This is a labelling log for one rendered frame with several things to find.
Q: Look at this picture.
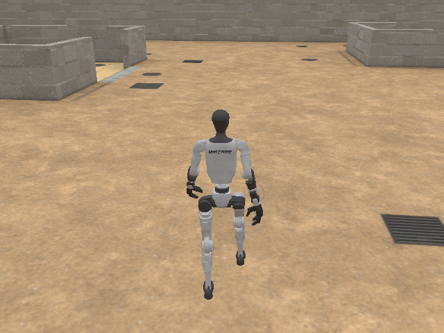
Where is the right robot hand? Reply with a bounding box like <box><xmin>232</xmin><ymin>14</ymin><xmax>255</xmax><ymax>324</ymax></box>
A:
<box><xmin>246</xmin><ymin>204</ymin><xmax>263</xmax><ymax>225</ymax></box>

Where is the robot left thigh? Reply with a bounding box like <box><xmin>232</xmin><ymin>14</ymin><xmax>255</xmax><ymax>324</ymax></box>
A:
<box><xmin>198</xmin><ymin>195</ymin><xmax>214</xmax><ymax>253</ymax></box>

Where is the right robot shin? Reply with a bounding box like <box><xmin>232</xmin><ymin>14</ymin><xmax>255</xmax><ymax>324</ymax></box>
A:
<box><xmin>235</xmin><ymin>217</ymin><xmax>245</xmax><ymax>257</ymax></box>

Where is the robot right forearm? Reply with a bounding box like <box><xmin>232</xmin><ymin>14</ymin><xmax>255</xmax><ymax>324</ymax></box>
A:
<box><xmin>246</xmin><ymin>169</ymin><xmax>261</xmax><ymax>206</ymax></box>

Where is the left robot upper arm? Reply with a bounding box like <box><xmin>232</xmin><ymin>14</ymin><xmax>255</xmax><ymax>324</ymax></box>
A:
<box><xmin>189</xmin><ymin>139</ymin><xmax>207</xmax><ymax>176</ymax></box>

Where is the robot left forearm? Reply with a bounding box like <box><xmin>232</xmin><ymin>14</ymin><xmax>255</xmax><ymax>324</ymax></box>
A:
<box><xmin>187</xmin><ymin>166</ymin><xmax>197</xmax><ymax>189</ymax></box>

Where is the right robot upper arm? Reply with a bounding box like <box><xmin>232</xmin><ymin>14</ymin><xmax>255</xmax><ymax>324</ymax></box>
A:
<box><xmin>235</xmin><ymin>139</ymin><xmax>253</xmax><ymax>179</ymax></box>

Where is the left robot hand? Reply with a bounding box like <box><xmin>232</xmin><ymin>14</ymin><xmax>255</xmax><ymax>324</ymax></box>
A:
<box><xmin>187</xmin><ymin>186</ymin><xmax>203</xmax><ymax>198</ymax></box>

